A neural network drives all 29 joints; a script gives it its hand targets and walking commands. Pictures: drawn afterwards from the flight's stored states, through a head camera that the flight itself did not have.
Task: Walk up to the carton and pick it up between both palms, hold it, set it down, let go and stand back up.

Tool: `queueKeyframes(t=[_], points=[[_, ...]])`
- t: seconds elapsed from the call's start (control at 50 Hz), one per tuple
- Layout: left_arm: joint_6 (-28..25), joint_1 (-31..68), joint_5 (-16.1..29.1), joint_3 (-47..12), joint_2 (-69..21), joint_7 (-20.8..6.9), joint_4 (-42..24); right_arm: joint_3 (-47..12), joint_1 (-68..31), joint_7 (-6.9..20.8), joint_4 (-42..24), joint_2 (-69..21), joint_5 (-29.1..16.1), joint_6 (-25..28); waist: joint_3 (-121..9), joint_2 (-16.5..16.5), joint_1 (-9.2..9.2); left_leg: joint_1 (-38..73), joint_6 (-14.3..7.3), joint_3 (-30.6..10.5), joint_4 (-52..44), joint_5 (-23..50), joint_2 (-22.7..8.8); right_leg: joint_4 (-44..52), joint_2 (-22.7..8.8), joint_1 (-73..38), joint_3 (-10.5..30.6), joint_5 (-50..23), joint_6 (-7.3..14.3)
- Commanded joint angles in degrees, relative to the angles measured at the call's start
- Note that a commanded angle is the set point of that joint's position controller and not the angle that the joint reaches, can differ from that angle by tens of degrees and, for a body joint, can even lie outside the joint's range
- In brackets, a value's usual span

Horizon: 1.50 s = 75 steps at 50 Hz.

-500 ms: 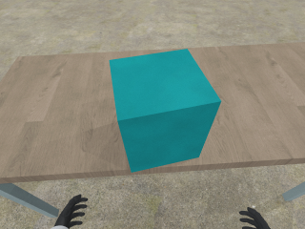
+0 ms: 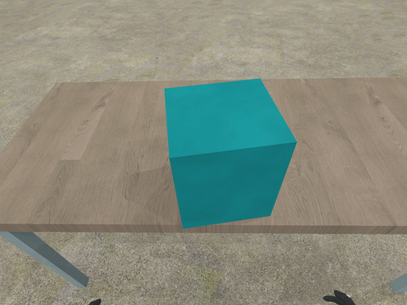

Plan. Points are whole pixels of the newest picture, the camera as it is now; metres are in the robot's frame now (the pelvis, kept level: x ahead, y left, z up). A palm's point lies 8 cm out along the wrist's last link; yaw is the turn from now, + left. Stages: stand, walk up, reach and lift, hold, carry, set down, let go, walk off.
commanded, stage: walk up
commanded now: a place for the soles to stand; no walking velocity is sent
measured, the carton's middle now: (220, 155) +0.42 +0.00 +0.06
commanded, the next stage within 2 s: reach and lift in 1.14 s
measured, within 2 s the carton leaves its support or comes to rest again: neither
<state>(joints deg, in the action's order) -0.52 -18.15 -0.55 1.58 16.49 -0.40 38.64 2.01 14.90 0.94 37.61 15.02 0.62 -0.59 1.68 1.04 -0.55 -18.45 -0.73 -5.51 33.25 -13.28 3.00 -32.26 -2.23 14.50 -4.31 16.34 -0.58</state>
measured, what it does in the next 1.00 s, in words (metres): stands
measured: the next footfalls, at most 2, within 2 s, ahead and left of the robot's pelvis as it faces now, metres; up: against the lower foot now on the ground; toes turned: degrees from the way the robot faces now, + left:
none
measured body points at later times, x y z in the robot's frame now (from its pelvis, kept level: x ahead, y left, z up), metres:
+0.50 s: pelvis +0.00 -0.02 -0.01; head +0.01 -0.01 +0.44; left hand +0.11 +0.26 -0.12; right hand +0.15 -0.29 -0.09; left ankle +0.05 +0.11 -0.73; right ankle +0.01 -0.13 -0.73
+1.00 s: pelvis +0.00 -0.03 -0.01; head +0.02 -0.02 +0.43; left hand +0.10 +0.26 -0.12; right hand +0.17 -0.29 -0.09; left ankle +0.05 +0.11 -0.73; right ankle +0.01 -0.13 -0.73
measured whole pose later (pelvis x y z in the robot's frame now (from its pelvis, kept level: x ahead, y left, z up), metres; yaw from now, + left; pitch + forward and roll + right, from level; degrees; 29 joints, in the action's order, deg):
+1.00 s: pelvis +0.00 -0.03 -0.01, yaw +6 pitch -2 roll -1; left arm 3.3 -12.8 -0.6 1.0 19.3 -1.2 37.2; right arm 2.6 15.7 -0.4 31.9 17.0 0.5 -0.4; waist 4.0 -0.8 -1.3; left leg -21.6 1.9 -11.8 41.1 -17.0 4.0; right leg -40.3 -2.6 15.6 -10.6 22.3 1.7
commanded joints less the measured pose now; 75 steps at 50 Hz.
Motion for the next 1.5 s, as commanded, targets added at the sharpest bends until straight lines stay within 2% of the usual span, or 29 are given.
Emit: queueKeyframes(t=[0.0, 0.02, 0.08, 0.16, 0.22, 0.26, 0.38, 0.46, 0.5, 0.54, 0.56, 0.62, 0.68, 0.78, 0.82, 0.86, 0.9, 0.94, 0.98, 1.04, 1.1, 1.12, 1.14, 1.16, 1.18, 1.2, 1.28, 1.38, 1.48], points=[[-0.9, 1.5, -0.1, 2.3, 9.2, 0.2, -5.1, 2.2, 0.4, -0.3, -5.2, 7.7, 0.2, 1.3, 0.1, -3.1, 1.15, -0.4, -1.6, -6.4, -4.9, -3.7, -3.6, 11.2, -7.4, 3.3, 9.1, 9.8, 4.6], [-0.3, 3.0, 0.0, 2.4, 9.8, 0.1, -4.5, 2.4, 0.8, -0.7, -5.4, 8.2, 0.1, 1.9, 0.0, -4.8, 1.46, -0.3, -1.4, -7.2, -5.6, -1.8, -4.6, 9.2, -6.1, 2.7, 7.1, 5.9, 4.4], [0.2, 1.2, 0.0, 1.8, 8.3, -0.2, -4.6, 2.6, -0.3, -1.4, -5.7, 10.1, 0.2, 2.2, -1.6, -1.3, -0.27, -1.9, -2.5, -10.5, -6.4, 3.3, -7.0, 5.0, -4.5, -1.4, 5.1, -1.8, 3.6], [0.8, 1.6, -0.2, 2.1, 8.9, -0.1, -4.3, 2.2, 0.1, -1.5, -6.0, 9.9, 0.1, 1.8, -1.6, 1.0, -0.59, -5.5, -2.2, -10.9, -6.9, 1.5, -6.6, 3.8, -4.8, -4.1, 5.2, -1.6, 4.1], [1.1, 2.1, 0.0, 2.2, 9.5, -0.1, -4.2, 2.3, 0.7, -1.6, -6.4, 9.6, 0.1, 1.5, -1.8, 0.0, -0.48, -4.4, -1.8, -10.0, -5.3, -0.8, -5.3, 4.8, -5.5, -2.3, 5.2, 0.7, 4.6], [1.1, 2.8, 0.0, 2.2, 9.3, -0.1, -4.1, 2.4, 0.8, -1.5, -6.5, 9.8, 0.0, 1.4, -1.8, 1.2, -0.32, -4.6, -1.6, -9.4, -5.2, -2.5, -4.9, 5.5, -6.0, -2.0, 5.6, 2.4, 4.7], [1.3, 5.4, 0.1, 2.0, 11.0, -0.1, -4.3, 2.2, 2.4, -1.6, -7.5, 8.5, -0.1, 1.5, -1.1, -2.2, 0.63, -1.0, -0.8, -4.6, 0.9, 2.9, -2.5, 8.3, -9.5, 2.0, 6.6, 2.3, 6.6], [1.7, 5.9, 0.2, 1.7, 9.9, -0.5, -4.7, 2.8, 1.4, -1.8, -8.2, 10.2, -0.1, 1.8, -1.5, 0.1, -0.03, -2.1, -2.0, -8.4, -0.7, 6.8, -4.6, 5.0, -7.4, 0.2, 4.0, -0.9, 5.3], [1.8, 5.3, -0.1, 1.9, 10.5, -0.5, -4.4, 2.8, 1.4, -1.9, -8.4, 10.7, -0.2, 1.7, -2.0, 1.3, -0.43, -4.3, -2.0, -9.4, -1.5, 5.0, -4.7, 4.5, -6.6, -1.9, 3.8, 0.4, 4.9], [1.9, 5.3, 0.1, 1.8, 10.1, -0.5, -4.4, 2.8, 0.6, -1.9, -8.7, 10.5, -0.2, 1.6, -1.4, 1.2, -0.69, -5.3, -2.0, -10.0, -1.9, 4.6, -4.6, 4.1, -6.6, -2.4, 3.9, -0.3, 4.8], [2.0, 5.9, -0.2, 1.7, 10.5, -0.4, -5.0, 3.0, 1.3, -1.8, -9.5, 10.7, -0.1, 1.5, -0.4, -1.1, -0.21, -6.1, -2.1, -11.7, -2.3, 4.5, -4.8, 2.7, -6.1, -2.3, 3.4, -0.3, 4.8], [2.0, 4.8, -0.2, 1.5, 9.7, -0.4, -5.1, 3.2, 0.5, -1.8, -9.8, 11.5, 0.0, 1.5, -1.6, 1.2, -0.99, -6.9, -2.6, -13.7, -3.5, 2.4, -5.2, 2.0, -5.6, -3.7, 3.7, 0.2, 4.5], [1.9, 5.1, -0.1, 1.7, 10.4, -0.4, -5.3, 3.1, 0.5, -1.7, -10.2, 10.8, 0.0, 1.4, -2.2, 1.0, -0.75, -6.5, -2.2, -12.3, -2.4, 2.6, -4.3, 3.1, -6.6, -3.9, 4.2, 0.4, 5.0], [1.9, 6.5, 0.0, 1.9, 11.6, -0.4, -5.6, 3.0, 1.6, -1.6, -10.6, 9.8, -0.2, 1.2, -2.5, -1.8, 0.16, -2.2, -1.1, -6.3, 4.5, 5.3, -1.7, 6.2, -10.5, -0.1, 4.4, 0.4, 7.4], [2.2, 7.2, 0.0, 1.9, 11.8, -0.4, -6.0, 3.2, 2.0, -1.6, -10.9, 9.9, -0.2, 1.2, -1.9, -2.5, 0.4, -1.5, -1.2, -6.0, 5.3, 5.5, -1.8, 5.9, -10.9, 1.5, 3.7, 0.9, 7.6], [2.6, 7.3, 0.0, 1.9, 11.7, -0.5, -6.3, 3.4, 2.0, -1.6, -11.1, 10.7, -0.3, 1.2, -1.3, -2.0, 0.32, -2.2, -1.6, -7.8, 4.0, 5.6, -2.6, 4.5, -9.7, 1.7, 2.7, 1.9, 6.9], [2.9, 6.9, -0.1, 1.9, 11.3, -0.6, -6.5, 3.7, 1.4, -1.6, -11.1, 12.0, -0.2, 1.3, -0.8, 0.3, -0.13, -5.1, -2.7, -12.1, 0.1, 4.2, -4.2, 1.5, -7.1, -0.1, 2.0, 2.8, 5.3], [3.0, 5.5, -0.1, 1.7, 10.5, -0.7, -6.5, 3.8, 0.1, -1.7, -11.2, 13.0, 0.0, 1.3, -0.8, 3.1, -1.07, -9.0, -4.1, -17.7, -4.6, 0.1, -6.0, -1.0, -4.4, -3.4, 2.3, 3.3, 3.9], [2.8, 4.1, -0.2, 1.8, 10.3, -0.6, -6.1, 3.6, -0.8, -1.8, -11.1, 12.6, 0.1, 1.2, -0.7, 4.3, -1.65, -11.2, -4.3, -19.5, -7.0, -3.6, -6.3, -0.6, -3.7, -5.8, 3.3, 3.9, 3.6], [1.9, 3.4, -0.4, 2.1, 11.2, -0.4, -5.7, 3.2, -0.9, -1.7, -11.0, 11.2, 0.2, 1.1, -0.9, 2.9, -1.5, -9.9, -2.4, -14.4, -3.8, -1.6, -3.9, 3.6, -6.4, -5.8, 4.9, 3.3, 4.9], [1.4, 4.7, -0.2, 2.2, 12.3, -0.3, -5.4, 3.0, 0.4, -1.5, -10.8, 9.6, -0.2, 1.0, -2.2, -0.8, -0.4, -3.7, -0.7, -5.0, 5.9, 3.5, -0.3, 8.2, -12.1, -2.0, 6.2, 1.2, 8.0], [1.4, 5.4, -0.2, 2.2, 12.6, -0.3, -5.6, 3.0, 1.0, -1.5, -11.0, 9.4, -0.1, 1.0, -1.9, -1.7, 0.0, -2.2, -0.5, -3.8, 7.2, 3.3, -0.3, 8.4, -13.5, -0.4, 5.9, -0.2, 8.8], [7.2, 20.0, -0.5, 5.2, 11.2, 1.8, -17.2, 4.9, -11.6, -1.5, 7.0, 3.1, 4.4, 11.5, -6.1, -2.5, 3.26, 11.6, 0.9, 6.2, 1.5, -2.3, -4.4, 3.9, -0.8, 14.1, 2.8, 6.5, 4.3], [10.0, 19.2, -0.1, 3.4, 8.4, 2.5, -17.8, 5.9, -11.2, -0.1, 9.9, 4.7, 5.0, 15.1, -0.7, -0.2, 3.93, 4.0, 0.6, 6.6, -2.6, -4.4, -5.2, 3.5, 0.1, 6.8, 1.5, 5.2, 3.4], [11.0, 17.0, -0.2, 4.1, 8.5, 2.4, -17.8, 7.0, -13.7, 0.5, 12.0, 4.9, 5.2, 15.8, -1.9, -2.8, 2.02, -5.4, 0.4, 6.3, -2.3, -2.4, -5.3, 1.1, 0.3, -2.5, 1.0, 4.2, 2.4], [11.6, 16.0, 0.1, 4.2, 9.4, 2.4, -18.4, 6.5, -14.9, 0.5, 11.8, 5.5, 5.3, 16.6, -2.8, -3.2, 1.17, -7.0, 0.0, 7.2, -2.4, -2.7, -5.1, 1.2, 0.4, -4.8, 1.3, 3.8, 2.1], [13.3, 11.3, 1.9, 5.6, 11.4, 2.6, -16.5, 4.6, -16.3, 0.5, 8.6, 5.7, 5.0, 17.7, -3.2, -2.4, -1.17, 0.5, 0.1, 9.0, -5.6, 1.1, -2.5, 7.4, 0.5, -5.5, 2.5, 0.5, 1.6], [13.0, 6.3, 0.7, 7.8, 9.3, 2.7, -14.5, 1.5, -14.7, 1.0, 3.9, 5.4, 1.7, 16.5, -2.5, -0.5, -3.68, 5.8, 1.1, 9.0, -10.6, 10.5, -0.2, 11.9, 1.6, -12.0, 2.8, -7.7, 0.6], [10.5, 8.3, 0.4, 7.9, 6.2, 3.0, -15.0, -0.7, -13.6, 2.1, -2.0, 4.1, -0.4, 15.1, 0.9, -0.5, -4.31, 8.9, 0.9, 9.7, -14.2, 10.2, -0.1, 16.0, 2.3, -10.0, 3.3, -4.4, 0.9]])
